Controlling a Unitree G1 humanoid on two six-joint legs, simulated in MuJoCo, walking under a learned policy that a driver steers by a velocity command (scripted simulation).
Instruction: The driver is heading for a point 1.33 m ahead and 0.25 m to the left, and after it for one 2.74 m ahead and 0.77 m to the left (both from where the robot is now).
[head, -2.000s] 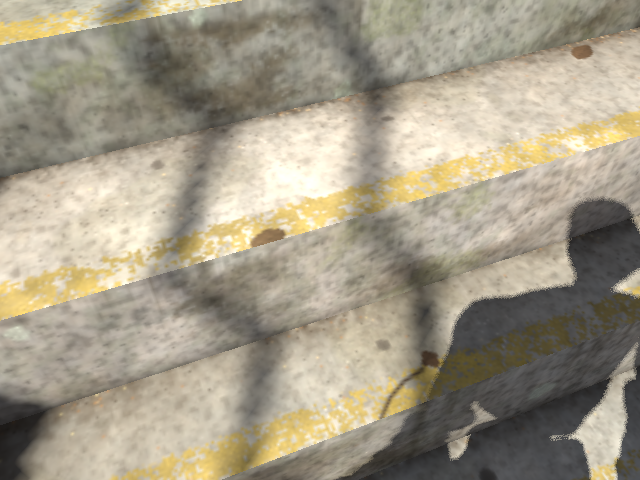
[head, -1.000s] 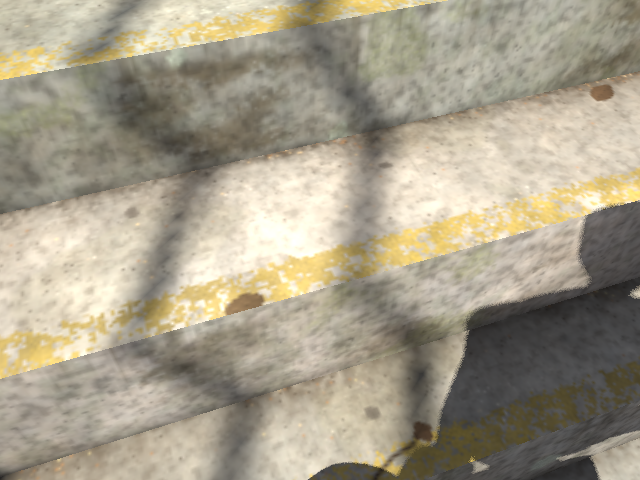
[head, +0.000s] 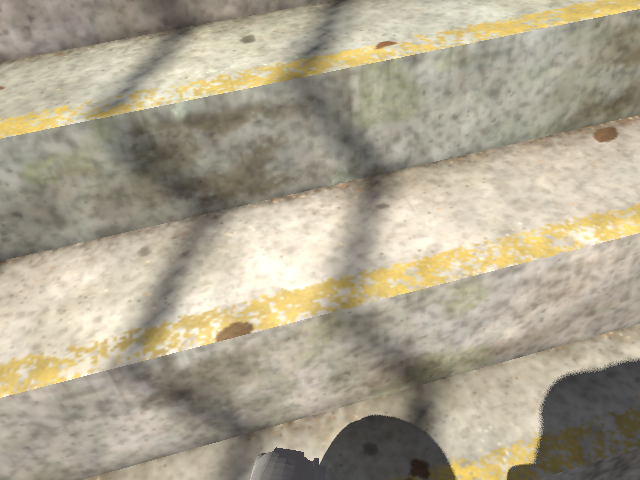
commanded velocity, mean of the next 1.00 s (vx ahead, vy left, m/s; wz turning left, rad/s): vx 0.36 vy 0.00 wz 0.13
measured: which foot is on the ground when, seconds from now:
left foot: up 0.00-0.40, down 0.42-0.82, up 0.84-1.00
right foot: down 0.00-0.34, up 0.36-0.82, down 0.84-1.00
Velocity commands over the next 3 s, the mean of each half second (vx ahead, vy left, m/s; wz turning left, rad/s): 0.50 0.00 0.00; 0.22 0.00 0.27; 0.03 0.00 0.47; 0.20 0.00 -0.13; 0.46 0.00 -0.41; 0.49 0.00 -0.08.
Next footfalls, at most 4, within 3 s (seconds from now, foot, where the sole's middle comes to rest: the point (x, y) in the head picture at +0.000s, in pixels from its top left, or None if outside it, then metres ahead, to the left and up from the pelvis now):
0.42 left None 0.20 0.13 -0.54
0.84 right None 0.08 -0.25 -0.76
1.58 left None -0.03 0.12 -0.76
1.98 right None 0.05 -0.11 -0.76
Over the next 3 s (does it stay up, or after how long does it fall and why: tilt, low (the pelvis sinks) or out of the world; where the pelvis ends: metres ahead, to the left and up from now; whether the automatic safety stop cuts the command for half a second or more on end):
stays up -0.08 -0.01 -0.02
